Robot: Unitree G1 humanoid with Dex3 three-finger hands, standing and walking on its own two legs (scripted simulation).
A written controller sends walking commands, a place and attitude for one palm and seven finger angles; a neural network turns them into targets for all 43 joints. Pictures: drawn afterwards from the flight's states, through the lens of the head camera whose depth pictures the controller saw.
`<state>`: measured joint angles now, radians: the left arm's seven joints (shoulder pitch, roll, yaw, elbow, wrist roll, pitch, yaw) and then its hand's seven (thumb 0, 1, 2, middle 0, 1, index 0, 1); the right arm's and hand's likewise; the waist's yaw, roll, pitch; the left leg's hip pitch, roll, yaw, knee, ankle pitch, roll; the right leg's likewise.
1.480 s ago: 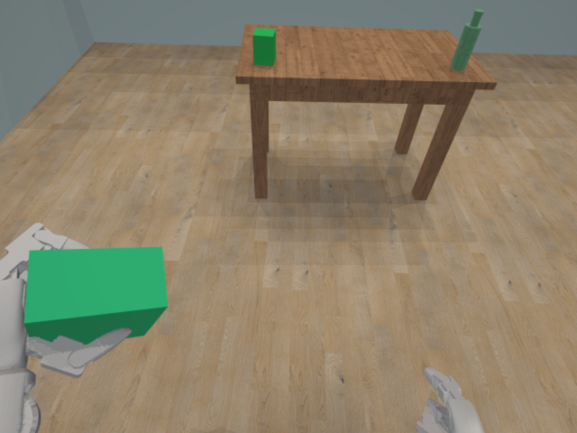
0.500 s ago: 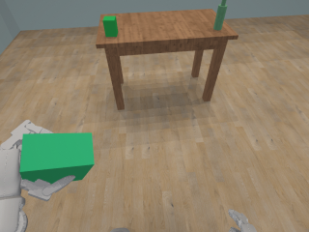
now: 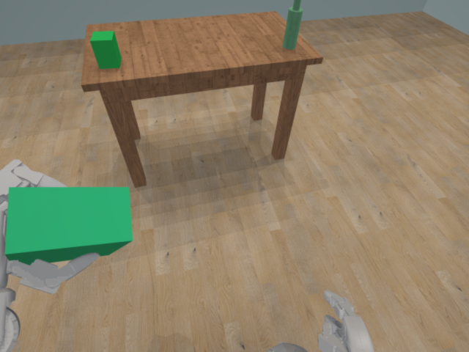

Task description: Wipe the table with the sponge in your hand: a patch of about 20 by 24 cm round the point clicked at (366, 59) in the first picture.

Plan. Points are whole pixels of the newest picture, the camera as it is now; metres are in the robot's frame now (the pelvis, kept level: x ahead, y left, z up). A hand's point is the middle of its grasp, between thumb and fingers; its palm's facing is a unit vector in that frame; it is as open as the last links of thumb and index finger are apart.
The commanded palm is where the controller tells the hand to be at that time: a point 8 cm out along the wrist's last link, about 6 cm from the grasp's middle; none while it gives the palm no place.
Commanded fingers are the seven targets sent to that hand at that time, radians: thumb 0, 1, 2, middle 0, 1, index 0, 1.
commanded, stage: walk to a spot facing it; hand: left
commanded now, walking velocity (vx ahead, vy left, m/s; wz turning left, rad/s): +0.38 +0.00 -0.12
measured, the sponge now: (85, 227) +0.23 +0.21 +0.16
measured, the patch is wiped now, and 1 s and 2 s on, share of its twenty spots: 0.00 0.00 0.00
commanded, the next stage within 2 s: turn to face it in 1.30 s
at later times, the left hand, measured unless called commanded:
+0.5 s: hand (155, 118) +0.41 +0.16 +0.20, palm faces +0.33 -0.79 -0.52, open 10.5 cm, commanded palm +0.35 +0.21 +0.18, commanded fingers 0.00 0.10 1.30 -1.20 -1.60 -1.20 -1.60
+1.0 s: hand (170, 72) +0.55 +0.16 +0.20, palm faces +0.46 -0.72 -0.52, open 10.5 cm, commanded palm +0.50 +0.19 +0.18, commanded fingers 0.00 0.10 1.30 -1.20 -1.60 -1.20 -1.60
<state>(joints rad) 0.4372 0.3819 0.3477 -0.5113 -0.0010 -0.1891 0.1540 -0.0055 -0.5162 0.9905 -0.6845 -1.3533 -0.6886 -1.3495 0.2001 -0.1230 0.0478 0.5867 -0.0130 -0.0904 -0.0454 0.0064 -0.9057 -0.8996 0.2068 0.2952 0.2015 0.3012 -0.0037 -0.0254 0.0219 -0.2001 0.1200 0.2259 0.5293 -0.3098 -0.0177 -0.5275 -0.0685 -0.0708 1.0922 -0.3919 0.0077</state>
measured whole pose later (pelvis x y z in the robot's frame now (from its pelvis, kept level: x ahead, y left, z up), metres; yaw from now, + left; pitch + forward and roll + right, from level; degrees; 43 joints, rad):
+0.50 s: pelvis +0.19 -0.06 +0.00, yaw -1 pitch +0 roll +1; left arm 0.55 0.44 0.42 -0.65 -0.01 -0.25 0.15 0.00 -0.52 0.99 -0.69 -1.35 -0.69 -1.35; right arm 0.18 -0.25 -0.05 0.59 0.00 -0.02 -0.04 0.01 -0.91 -0.90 0.20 0.29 0.20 0.30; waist -0.03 -0.03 0.08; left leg -0.55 0.13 0.12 0.86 -0.31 -0.03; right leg -0.21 -0.06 -0.18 0.53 -0.33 -0.04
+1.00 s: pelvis +0.35 -0.09 -0.01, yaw +1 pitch +0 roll +0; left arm 0.48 0.41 0.41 -0.50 -0.02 -0.23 0.16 0.00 -0.52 0.99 -0.68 -1.36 -0.69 -1.35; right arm 0.25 -0.12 0.04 0.61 0.00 -0.09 -0.05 0.01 -0.90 -0.90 0.21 0.30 0.21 0.30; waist 0.03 0.07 0.03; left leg -0.25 0.15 0.13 0.59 -0.32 -0.04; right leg -0.34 -0.08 -0.17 0.59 -0.32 0.03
